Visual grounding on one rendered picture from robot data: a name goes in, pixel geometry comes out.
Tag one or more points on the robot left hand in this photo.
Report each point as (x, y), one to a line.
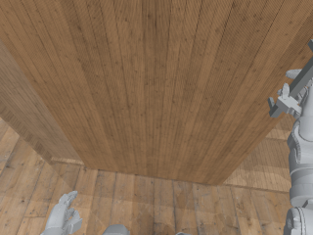
(60, 214)

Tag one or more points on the right robot upper arm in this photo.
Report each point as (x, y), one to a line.
(299, 221)

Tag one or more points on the robot right hand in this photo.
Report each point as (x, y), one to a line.
(304, 98)

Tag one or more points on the handle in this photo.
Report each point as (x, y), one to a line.
(296, 86)

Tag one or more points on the robot left thigh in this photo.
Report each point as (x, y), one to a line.
(116, 229)

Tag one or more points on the right robot forearm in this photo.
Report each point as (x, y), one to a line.
(300, 142)

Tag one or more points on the wardrobe door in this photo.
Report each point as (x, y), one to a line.
(19, 96)
(175, 89)

